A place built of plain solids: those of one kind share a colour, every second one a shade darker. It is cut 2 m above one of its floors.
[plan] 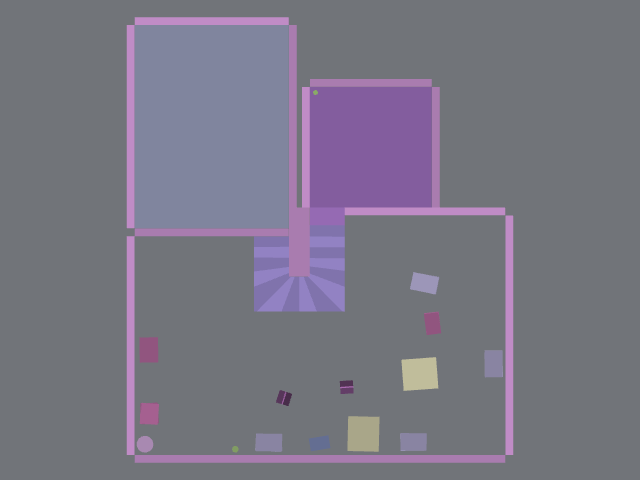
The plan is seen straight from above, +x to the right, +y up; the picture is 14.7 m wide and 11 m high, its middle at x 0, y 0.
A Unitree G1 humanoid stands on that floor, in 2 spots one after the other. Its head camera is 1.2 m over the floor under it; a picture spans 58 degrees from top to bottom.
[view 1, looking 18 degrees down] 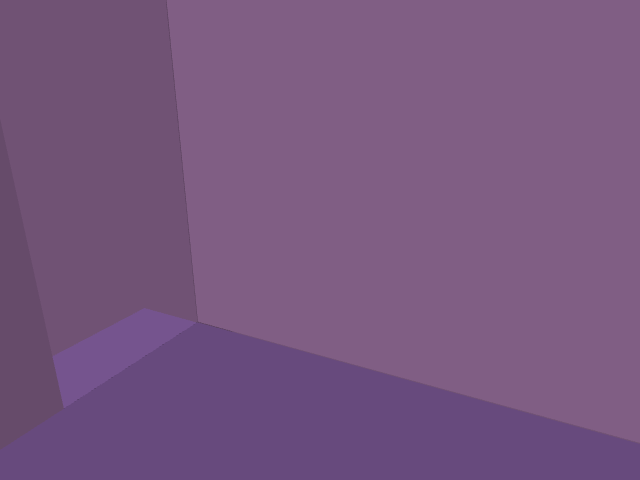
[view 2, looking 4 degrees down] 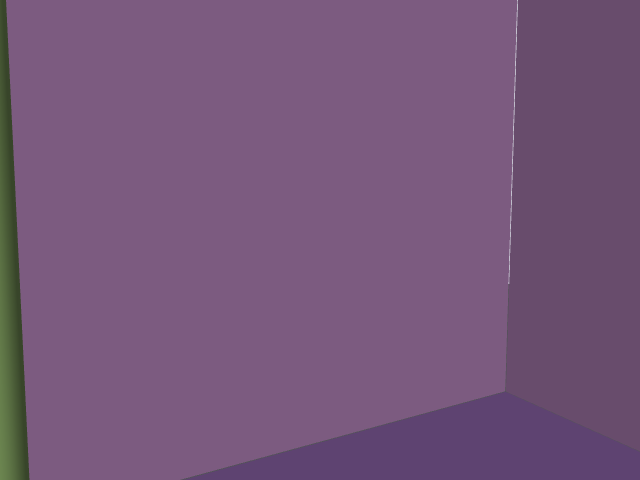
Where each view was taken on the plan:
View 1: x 1.43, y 2.33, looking -154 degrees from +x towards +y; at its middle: wall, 1.95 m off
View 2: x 0.21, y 1.59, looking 63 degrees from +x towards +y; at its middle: wall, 2.17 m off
